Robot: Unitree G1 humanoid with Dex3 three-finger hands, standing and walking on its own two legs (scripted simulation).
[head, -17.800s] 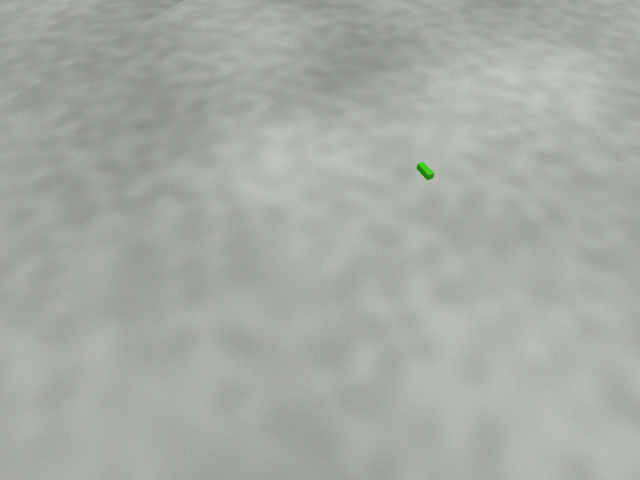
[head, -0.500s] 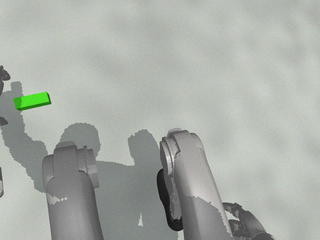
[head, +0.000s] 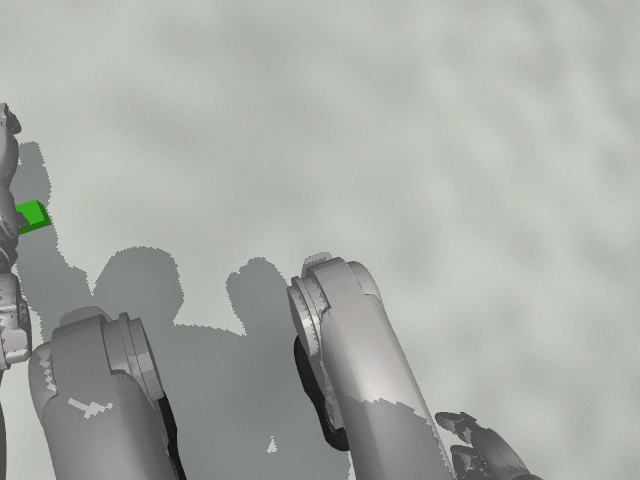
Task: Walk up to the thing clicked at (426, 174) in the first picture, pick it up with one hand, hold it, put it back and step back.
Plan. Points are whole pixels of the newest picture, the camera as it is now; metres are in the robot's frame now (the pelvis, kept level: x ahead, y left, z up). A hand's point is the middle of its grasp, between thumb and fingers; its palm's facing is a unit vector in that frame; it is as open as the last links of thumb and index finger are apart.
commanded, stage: close in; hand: left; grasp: from above
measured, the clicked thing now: (9, 223) +0.46 +0.31 -0.30
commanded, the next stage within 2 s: rest palm in 0.20 s
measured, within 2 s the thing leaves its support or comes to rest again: neither
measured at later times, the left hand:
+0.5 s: hand out of the picture +0.43 +0.31 -0.22, palm faces -0.46 -0.15 -0.88, open 13.3 cm
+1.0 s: hand out of the picture +0.45 +0.31 -0.26, palm faces -0.44 -0.17 -0.88, open 13.6 cm
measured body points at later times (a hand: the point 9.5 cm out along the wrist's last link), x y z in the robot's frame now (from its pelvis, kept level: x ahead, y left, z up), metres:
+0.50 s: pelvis +0.00 +0.00 +0.00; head +0.26 +0.11 +0.35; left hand +0.45 +0.31 -0.17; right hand +0.09 -0.27 -0.08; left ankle +0.07 +0.14 -0.28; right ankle +0.10 -0.13 -0.28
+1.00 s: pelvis +0.00 +0.01 -0.01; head +0.28 +0.11 +0.33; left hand +0.47 +0.32 -0.21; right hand +0.04 -0.24 -0.09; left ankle +0.07 +0.14 -0.28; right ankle +0.10 -0.13 -0.28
